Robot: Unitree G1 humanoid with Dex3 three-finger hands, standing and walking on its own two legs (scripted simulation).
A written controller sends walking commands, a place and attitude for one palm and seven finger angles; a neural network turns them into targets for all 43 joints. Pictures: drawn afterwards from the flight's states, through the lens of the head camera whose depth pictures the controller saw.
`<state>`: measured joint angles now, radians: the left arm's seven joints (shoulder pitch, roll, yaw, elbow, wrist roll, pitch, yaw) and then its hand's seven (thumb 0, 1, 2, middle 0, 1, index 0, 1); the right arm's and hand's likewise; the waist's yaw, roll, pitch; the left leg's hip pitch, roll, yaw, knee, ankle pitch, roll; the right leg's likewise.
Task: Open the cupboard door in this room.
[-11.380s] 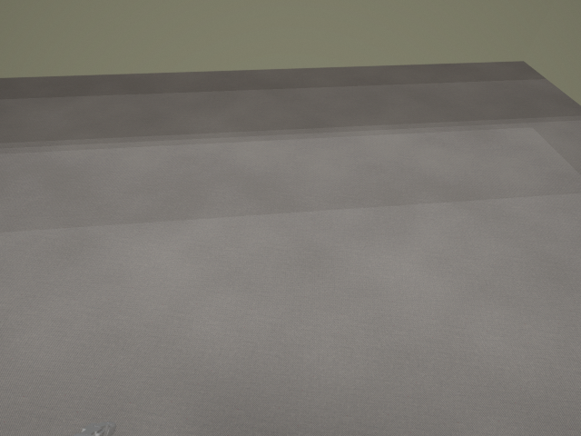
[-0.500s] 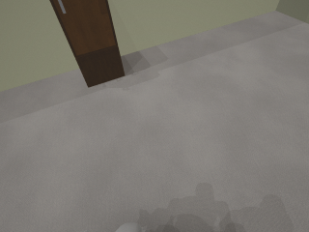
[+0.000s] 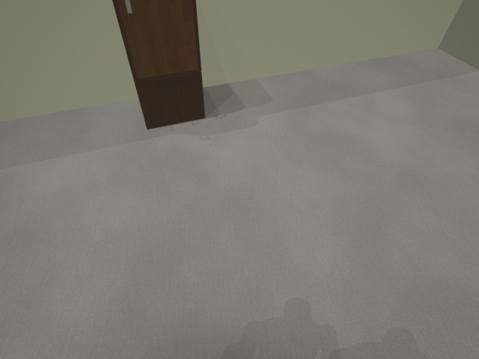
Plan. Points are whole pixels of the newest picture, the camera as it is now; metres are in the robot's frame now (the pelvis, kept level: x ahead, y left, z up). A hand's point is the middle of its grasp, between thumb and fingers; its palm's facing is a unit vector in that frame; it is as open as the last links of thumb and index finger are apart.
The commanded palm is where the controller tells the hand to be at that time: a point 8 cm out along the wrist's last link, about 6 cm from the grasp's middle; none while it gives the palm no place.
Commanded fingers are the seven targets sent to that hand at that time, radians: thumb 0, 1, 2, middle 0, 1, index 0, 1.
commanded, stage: turn or walk to find it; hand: left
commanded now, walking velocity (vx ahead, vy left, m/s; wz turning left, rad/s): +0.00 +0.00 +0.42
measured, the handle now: out of the picture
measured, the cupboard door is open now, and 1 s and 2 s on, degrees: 0 0 0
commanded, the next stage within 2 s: stand and wait in 0.24 s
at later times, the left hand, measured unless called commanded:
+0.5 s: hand out of the picture -0.01 +0.17 -0.16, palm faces +0.17 -0.95 -0.25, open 7.3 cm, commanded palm none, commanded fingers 0.00 0.90 0.90 -0.20 -0.30 -0.20 -0.30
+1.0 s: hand out of the picture -0.08 +0.23 -0.16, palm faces +0.36 -0.90 -0.26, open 7.3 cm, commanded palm none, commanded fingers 0.00 0.90 0.90 -0.20 -0.30 -0.20 -0.30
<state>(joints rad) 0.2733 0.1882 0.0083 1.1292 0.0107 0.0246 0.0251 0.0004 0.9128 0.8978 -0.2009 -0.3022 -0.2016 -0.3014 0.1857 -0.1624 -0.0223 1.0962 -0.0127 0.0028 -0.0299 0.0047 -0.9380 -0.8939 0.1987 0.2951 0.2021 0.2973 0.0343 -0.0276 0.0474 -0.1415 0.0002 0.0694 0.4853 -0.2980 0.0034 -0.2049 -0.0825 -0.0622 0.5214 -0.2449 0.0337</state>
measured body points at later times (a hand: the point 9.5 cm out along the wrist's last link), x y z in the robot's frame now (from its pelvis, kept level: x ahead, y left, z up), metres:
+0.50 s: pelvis -0.03 -0.03 +0.00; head -0.01 -0.04 +0.45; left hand -0.02 +0.22 -0.14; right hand +0.02 -0.25 -0.17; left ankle -0.04 +0.11 -0.72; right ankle -0.01 -0.12 -0.74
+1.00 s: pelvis -0.06 +0.00 +0.01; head -0.03 +0.02 +0.45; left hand -0.10 +0.27 -0.14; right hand +0.08 -0.20 -0.14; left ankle -0.10 +0.11 -0.74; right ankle -0.04 -0.14 -0.68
